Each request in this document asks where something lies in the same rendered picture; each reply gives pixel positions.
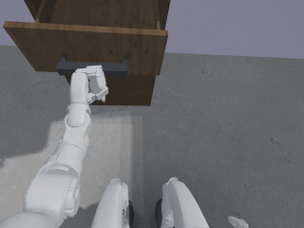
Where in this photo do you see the drawer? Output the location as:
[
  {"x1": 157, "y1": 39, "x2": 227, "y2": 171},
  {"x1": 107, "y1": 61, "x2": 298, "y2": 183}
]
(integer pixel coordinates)
[{"x1": 3, "y1": 0, "x2": 168, "y2": 76}]

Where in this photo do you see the robot right shin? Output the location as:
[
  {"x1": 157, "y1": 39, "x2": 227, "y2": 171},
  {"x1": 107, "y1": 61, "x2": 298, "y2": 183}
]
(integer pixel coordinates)
[{"x1": 161, "y1": 178, "x2": 178, "y2": 228}]

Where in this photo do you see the cabinet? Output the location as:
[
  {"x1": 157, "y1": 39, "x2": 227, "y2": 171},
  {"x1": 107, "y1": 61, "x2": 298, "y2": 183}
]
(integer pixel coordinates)
[{"x1": 24, "y1": 0, "x2": 171, "y2": 106}]

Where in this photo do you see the left robot hand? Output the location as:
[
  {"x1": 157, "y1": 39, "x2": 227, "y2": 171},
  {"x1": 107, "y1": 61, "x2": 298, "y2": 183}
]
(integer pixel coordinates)
[{"x1": 69, "y1": 65, "x2": 109, "y2": 106}]

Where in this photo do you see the robot left forearm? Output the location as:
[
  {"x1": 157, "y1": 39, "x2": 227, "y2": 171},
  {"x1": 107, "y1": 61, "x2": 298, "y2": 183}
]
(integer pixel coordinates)
[{"x1": 23, "y1": 103, "x2": 92, "y2": 211}]

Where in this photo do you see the handle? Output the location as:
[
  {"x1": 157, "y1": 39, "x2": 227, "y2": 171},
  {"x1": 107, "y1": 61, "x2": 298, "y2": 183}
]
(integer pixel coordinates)
[{"x1": 56, "y1": 53, "x2": 128, "y2": 78}]

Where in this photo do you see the right robot hand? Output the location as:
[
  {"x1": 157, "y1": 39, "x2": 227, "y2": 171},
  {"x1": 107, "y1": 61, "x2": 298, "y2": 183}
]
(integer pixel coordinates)
[{"x1": 228, "y1": 216, "x2": 249, "y2": 228}]

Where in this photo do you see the robot left thigh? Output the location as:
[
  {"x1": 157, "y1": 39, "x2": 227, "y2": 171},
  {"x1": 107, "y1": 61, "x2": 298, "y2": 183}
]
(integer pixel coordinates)
[{"x1": 90, "y1": 181, "x2": 129, "y2": 228}]

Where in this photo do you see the robot left upper arm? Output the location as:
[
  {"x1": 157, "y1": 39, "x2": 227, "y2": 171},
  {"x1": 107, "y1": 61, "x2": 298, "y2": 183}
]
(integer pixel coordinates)
[{"x1": 0, "y1": 173, "x2": 81, "y2": 228}]

